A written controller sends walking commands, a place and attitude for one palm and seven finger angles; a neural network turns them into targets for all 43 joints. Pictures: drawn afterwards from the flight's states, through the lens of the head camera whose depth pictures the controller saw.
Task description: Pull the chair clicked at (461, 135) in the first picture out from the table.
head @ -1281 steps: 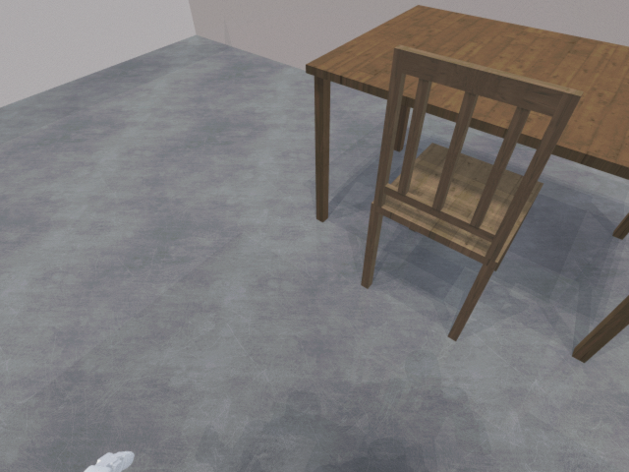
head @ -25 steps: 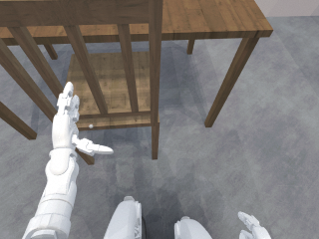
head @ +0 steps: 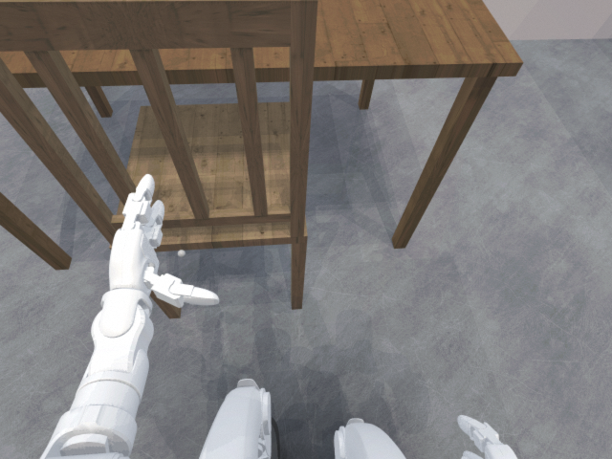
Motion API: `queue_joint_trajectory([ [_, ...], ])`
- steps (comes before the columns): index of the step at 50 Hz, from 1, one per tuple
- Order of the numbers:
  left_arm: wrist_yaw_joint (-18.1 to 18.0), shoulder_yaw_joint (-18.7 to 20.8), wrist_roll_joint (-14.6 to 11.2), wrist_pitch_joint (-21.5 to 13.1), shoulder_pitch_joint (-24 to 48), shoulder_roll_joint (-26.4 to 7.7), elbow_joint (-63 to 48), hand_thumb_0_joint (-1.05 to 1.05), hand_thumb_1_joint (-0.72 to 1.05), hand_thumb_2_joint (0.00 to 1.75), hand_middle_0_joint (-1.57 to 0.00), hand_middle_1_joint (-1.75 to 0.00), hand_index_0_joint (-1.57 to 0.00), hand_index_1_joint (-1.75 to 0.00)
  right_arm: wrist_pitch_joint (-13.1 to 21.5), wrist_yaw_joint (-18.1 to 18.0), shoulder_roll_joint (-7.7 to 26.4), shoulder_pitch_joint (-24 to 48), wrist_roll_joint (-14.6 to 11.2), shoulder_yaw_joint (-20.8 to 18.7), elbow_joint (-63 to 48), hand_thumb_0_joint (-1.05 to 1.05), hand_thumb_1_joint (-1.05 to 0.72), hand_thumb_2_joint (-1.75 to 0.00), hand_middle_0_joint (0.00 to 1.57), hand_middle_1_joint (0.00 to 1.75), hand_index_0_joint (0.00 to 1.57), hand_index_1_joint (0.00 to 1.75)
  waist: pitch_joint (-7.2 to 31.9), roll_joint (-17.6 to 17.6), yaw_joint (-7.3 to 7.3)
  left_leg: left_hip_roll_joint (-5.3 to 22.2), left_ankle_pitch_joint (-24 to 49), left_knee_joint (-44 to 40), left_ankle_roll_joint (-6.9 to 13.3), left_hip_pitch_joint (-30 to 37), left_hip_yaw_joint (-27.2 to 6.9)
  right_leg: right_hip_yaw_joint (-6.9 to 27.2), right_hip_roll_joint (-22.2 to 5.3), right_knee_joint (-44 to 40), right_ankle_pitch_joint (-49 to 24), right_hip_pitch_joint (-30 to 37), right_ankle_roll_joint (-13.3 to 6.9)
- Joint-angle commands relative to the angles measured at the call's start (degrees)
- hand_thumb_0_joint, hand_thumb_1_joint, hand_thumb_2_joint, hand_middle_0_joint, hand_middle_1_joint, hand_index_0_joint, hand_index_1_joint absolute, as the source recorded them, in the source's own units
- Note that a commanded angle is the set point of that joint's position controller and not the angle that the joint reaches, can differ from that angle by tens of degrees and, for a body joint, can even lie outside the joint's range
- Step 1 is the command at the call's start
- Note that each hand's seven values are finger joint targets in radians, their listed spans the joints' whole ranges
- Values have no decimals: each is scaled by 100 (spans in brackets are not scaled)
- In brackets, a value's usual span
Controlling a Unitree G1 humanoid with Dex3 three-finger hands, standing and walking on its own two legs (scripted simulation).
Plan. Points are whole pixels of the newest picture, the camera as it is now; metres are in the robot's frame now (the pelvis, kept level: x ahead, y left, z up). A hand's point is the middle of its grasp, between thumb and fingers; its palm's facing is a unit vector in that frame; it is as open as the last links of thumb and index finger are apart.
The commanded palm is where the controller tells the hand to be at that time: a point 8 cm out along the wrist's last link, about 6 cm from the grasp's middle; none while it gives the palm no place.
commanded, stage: aim the fingers beside a spindle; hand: left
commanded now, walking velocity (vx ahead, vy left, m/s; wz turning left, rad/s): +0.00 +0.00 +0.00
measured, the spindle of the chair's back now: (180, 150) +0.54 +0.20 +0.04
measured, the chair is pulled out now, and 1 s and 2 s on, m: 0.00 0.00 0.00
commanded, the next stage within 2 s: push the fingers through the gap in 1.68 s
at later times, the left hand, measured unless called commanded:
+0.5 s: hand (185, 248) +0.37 +0.17 +0.03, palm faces +0.09 -1.00 -0.03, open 16.9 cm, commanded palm +0.36 +0.21 +0.03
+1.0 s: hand (186, 247) +0.38 +0.17 +0.02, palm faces +0.09 -0.99 -0.04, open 16.9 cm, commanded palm +0.36 +0.22 +0.02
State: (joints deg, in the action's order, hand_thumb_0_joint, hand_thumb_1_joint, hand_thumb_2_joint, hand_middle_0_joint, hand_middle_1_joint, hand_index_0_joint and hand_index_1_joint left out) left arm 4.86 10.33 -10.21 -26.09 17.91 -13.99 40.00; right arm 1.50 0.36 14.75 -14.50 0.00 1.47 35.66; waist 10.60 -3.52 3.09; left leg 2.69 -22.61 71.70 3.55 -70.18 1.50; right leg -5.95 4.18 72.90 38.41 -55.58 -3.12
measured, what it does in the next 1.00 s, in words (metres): stands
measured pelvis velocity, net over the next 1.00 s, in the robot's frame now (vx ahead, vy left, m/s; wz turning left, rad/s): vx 0.00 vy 0.00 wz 0.00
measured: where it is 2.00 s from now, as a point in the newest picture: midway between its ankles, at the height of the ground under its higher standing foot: outside the picture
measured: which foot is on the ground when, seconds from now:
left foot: down 0.00-1.00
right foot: down 0.00-1.00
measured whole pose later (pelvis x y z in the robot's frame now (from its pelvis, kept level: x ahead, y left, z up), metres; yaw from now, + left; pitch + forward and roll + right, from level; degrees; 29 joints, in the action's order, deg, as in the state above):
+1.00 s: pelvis +0.00 +0.00 +0.00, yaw +0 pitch +21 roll -4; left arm 2.6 9.7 -9.0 -27.2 17.9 -13.3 38.5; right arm 1.0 0.5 14.6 -14.4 0.6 1.4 35.9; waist 10.3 -3.5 3.2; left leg 2.6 -23.0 71.9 3.5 -70.2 1.4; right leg -5.9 4.3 72.8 38.7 -55.5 -3.1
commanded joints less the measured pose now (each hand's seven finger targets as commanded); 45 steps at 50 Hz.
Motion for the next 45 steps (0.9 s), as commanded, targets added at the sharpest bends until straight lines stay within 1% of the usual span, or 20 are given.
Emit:
queue_joint_trajectory([
  [1,-139,150,6,-782,2099,-799,-2272,0,-50,30,-6,-8,-6,-8,312,-82,859,-108,75,-401,-621,0,-90,-90,20,30,20,30,2472,-668,111,-19,801,-696,-216,3853,-804,448,-71,-1269,-1514,-823,99],
  [3,-395,207,132,-895,2162,-883,-2506,0,-50,30,-6,-8,-6,-8,364,-73,843,-146,121,-407,-563,0,-90,-90,20,30,20,30,2551,-684,107,26,935,-749,-250,4138,-920,398,-44,-1223,-1545,-915,88],
  [4,-510,169,211,-863,2133,-861,-2337,0,-50,30,-6,-8,-6,-8,363,-69,861,-166,132,-403,-526,0,-90,-90,20,30,20,30,2437,-447,199,47,876,-745,-229,4054,-983,372,-22,-1196,-1517,-1026,114],
  [9,-608,397,385,-437,1482,-839,-795,0,-50,30,-6,-8,-6,-8,221,-49,834,-148,119,-339,-473,0,-90,-90,20,30,20,30,1778,164,142,-51,406,-711,-177,2998,-737,434,-43,-1303,-1316,-831,165],
  [11,-475,423,328,-272,1265,-792,-493,0,-50,30,-6,-8,-6,-8,144,-21,834,-132,94,-313,-553,0,-90,-90,20,30,20,30,1678,181,75,-90,373,-717,-177,2756,-643,460,-59,-1339,-1358,-687,168],
  [13,-311,303,229,-241,1153,-673,-691,0,-50,30,-6,-8,-6,-8,99,0,841,-100,69,-319,-692,0,-90,-90,20,30,20,30,1846,147,20,-95,539,-734,-176,2849,-602,481,-63,-1352,-1554,-524,161],
  [15,-206,205,124,-365,1222,-625,-1324,0,-50,30,-6,-8,-6,-8,122,19,829,-80,70,-345,-790,0,-90,-90,20,30,20,30,2219,-295,-43,-62,905,-739,-209,3348,-649,444,-65,-1278,-1772,-524,120],
  [18,-261,77,84,-599,1556,-639,-2131,0,-50,30,-6,-8,-6,-8,165,7,822,-129,84,-381,-762,0,-90,-90,20,30,20,30,2436,-343,65,9,1155,-766,-228,3836,-792,389,-32,-1268,-1863,-581,106],
  [19,-304,-83,89,-683,1800,-546,-2372,0,-50,30,-6,-8,-6,-8,200,-2,814,-119,80,-382,-738,0,-90,-90,20,30,20,30,2418,-428,168,37,1159,-748,-222,3952,-864,382,-23,-1229,-1801,-749,111],
  [20,-376,27,116,-705,1705,-625,-2325,0,-50,30,-6,-8,-6,-8,212,-12,824,-166,97,-402,-671,0,-90,-90,20,30,20,30,2357,-343,159,44,1067,-778,-231,3969,-899,358,-22,-1271,-1713,-764,117],
  [24,-556,-142,311,-643,1769,-460,-1792,0,-50,30,-6,-8,-6,-8,236,-41,838,-181,110,-389,-484,0,-90,-90,20,30,20,30,1855,-81,310,37,601,-772,-208,3613,-937,351,-43,-1280,-1397,-1049,145],
  [26,-575,-22,376,-525,1634,-512,-1235,0,-50,30,-6,-8,-6,-8,199,-33,852,-171,112,-373,-450,0,-90,-90,20,30,20,30,1588,34,266,12,269,-811,-225,3313,-920,339,-58,-1302,-1180,-1095,142],
  [27,-565,-122,410,-492,1756,-426,-1119,0,-50,30,-6,-8,-6,-8,186,-28,851,-128,109,-359,-456,0,-90,-90,20,30,20,30,1551,-27,293,-7,141,-804,-216,3232,-907,352,-70,-1298,-1092,-1161,143],
  [28,-559,-50,386,-436,1706,-423,-925,0,-50,30,-6,-8,-6,-8,168,-26,844,-130,119,-354,-470,0,-90,-90,20,30,20,30,1547,139,267,-40,100,-764,-192,3097,-846,378,-71,-1346,-1070,-1074,151],
  [32,-543,88,314,-496,1853,-561,-1327,0,-50,30,-6,-8,-6,-8,149,-2,837,-97,138,-352,-620,0,-90,-90,20,30,20,30,2178,-332,101,-36,567,-753,-231,3533,-855,372,-66,-1229,-1366,-935,100],
  [35,-596,462,248,-582,1622,-937,-1714,0,-50,30,-6,-8,-6,-8,144,5,839,-123,154,-363,-698,0,-90,-90,20,30,20,30,2571,-321,-30,-14,1062,-733,-248,3755,-841,390,-38,-1185,-1752,-661,95],
  [38,-593,403,258,-589,1462,-901,-1813,0,-50,30,-6,-8,-6,-8,117,12,778,-129,134,-351,-689,0,-90,-90,20,30,20,30,2461,-158,17,-38,1225,-679,-211,3570,-709,454,-24,-1216,-2083,-404,134],
  [43,-359,72,230,-437,1436,-576,-1188,0,-50,30,-6,-8,-6,-8,82,-10,800,-151,77,-339,-585,0,-90,-90,20,30,20,30,1708,193,226,-55,630,-649,-157,2965,-632,510,-48,-1389,-1688,-598,193],
  [44,-287,-69,199,-425,1441,-425,-1144,0,-50,30,-6,-8,-6,-8,96,-20,795,-130,63,-333,-602,0,-90,-90,20,30,20,30,1636,177,256,-63,576,-631,-139,2915,-622,529,-55,-1403,-1644,-636,195],
  [45,-242,-12,152,-435,1494,-478,-1151,0,-50,30,-6,-8,-6,-8,104,-32,824,-133,60,-346,-576,0,-90,-90,20,30,20,30,1687,205,257,-61,542,-621,-144,2913,-630,521,-69,-1419,-1605,-629,194],
])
